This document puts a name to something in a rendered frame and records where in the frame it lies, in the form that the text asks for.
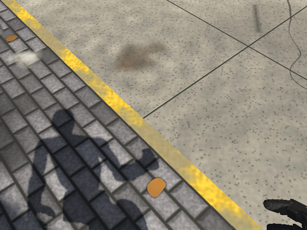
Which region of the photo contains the right robot hand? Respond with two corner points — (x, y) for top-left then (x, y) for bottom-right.
(263, 198), (307, 230)

